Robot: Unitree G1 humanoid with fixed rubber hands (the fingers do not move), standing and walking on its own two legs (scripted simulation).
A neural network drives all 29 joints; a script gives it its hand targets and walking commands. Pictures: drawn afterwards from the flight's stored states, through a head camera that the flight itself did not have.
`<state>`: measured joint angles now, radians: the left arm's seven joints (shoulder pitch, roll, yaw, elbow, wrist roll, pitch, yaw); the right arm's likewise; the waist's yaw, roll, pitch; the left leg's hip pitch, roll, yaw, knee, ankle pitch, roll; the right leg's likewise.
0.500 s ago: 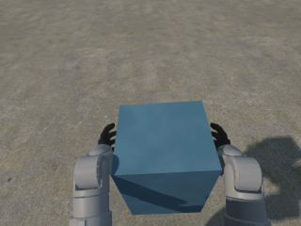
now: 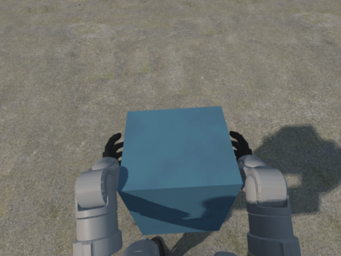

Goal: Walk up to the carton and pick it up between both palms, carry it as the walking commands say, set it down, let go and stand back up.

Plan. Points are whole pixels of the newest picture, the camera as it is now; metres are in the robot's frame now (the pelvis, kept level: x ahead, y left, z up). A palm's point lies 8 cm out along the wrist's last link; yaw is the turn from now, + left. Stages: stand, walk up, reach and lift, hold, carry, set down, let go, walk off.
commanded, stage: carry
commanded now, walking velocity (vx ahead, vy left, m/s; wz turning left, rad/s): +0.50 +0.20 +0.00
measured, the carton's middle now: (177, 177) +0.28 +0.01 -0.01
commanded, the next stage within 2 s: none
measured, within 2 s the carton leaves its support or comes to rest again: neither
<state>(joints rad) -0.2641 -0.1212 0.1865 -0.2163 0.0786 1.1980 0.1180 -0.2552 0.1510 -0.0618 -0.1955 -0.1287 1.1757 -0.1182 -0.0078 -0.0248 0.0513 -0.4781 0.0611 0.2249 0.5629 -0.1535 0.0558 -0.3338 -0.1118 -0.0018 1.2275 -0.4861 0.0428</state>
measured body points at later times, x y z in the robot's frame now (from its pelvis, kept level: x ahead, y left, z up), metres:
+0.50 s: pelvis +0.32 +0.06 +0.02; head +0.32 +0.02 +0.47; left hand +0.60 +0.21 +0.10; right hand +0.62 -0.07 +0.09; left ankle +0.40 +0.20 -0.68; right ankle +0.25 -0.07 -0.72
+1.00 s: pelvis +0.50 +0.13 +0.01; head +0.52 +0.12 +0.46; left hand +0.80 +0.29 +0.11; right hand +0.81 +0.00 +0.10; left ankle +0.55 +0.21 -0.72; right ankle +0.43 +0.02 -0.72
